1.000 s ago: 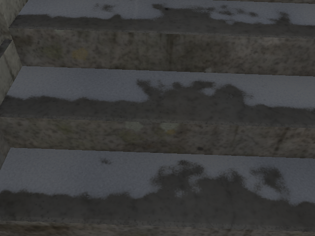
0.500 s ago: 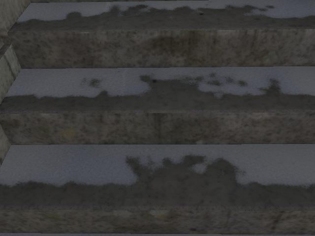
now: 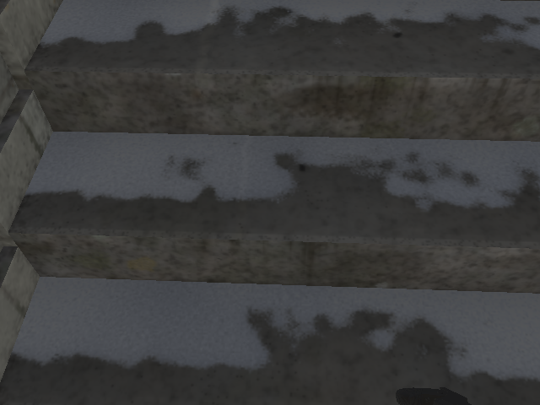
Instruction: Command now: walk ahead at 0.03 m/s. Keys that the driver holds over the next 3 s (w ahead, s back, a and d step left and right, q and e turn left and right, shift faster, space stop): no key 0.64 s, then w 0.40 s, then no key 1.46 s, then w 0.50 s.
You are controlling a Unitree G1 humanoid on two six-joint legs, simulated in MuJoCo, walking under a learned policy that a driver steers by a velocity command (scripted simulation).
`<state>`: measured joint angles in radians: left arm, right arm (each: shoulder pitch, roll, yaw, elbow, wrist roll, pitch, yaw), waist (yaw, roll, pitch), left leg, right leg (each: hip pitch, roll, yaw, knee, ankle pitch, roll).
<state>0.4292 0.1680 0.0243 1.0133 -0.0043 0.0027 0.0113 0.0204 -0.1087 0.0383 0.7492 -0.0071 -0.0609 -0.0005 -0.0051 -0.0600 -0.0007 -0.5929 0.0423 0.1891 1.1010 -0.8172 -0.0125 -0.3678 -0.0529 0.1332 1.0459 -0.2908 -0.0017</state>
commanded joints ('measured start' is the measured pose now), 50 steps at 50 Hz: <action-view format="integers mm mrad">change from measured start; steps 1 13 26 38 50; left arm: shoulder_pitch -208 120 -57 -159 -362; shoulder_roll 13 83 22 66 -128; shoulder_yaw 16 21 -11 9 -116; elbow -247 -271 -224 -209 -363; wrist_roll -24 31 38 -7 -40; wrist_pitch -41 61 -25 -17 -81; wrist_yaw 9 63 61 8 -50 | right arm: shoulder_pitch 221 -43 237 479 594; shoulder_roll -72 -214 -125 -168 -69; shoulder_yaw -61 -61 -74 -76 -33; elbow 51 -59 -9 161 280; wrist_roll -41 -15 2 8 -22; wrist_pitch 9 -1 58 51 26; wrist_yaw -27 -21 -33 -33 -15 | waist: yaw -28 244 14 -50 -20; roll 185 169 -1 42 125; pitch -161 -175 -41 85 123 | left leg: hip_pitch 404 30 -108 450 540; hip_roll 313 190 -62 58 276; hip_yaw -530 -82 -406 -319 -457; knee -337 -407 466 -678 -901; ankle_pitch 995 1084 786 353 406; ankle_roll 193 94 -61 153 223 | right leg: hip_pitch -517 260 67 -233 -1208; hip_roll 86 88 -99 -32 27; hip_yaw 104 -257 250 74 18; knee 697 -130 -619 -599 1337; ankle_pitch -344 208 -32 -282 -88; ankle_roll -10 -48 -216 -196 -50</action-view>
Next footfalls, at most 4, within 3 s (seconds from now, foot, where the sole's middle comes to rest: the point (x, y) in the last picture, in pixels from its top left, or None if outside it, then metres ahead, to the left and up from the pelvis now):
0.28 right None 0.17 -0.12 -0.68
0.74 left None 0.21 0.08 -0.67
1.20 right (420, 354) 0.47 -0.26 -0.51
1.76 left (310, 332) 0.52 -0.05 -0.51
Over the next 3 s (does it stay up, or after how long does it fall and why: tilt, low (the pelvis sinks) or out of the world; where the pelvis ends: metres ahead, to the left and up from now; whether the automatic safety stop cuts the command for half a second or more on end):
stays up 0.52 -0.23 0.25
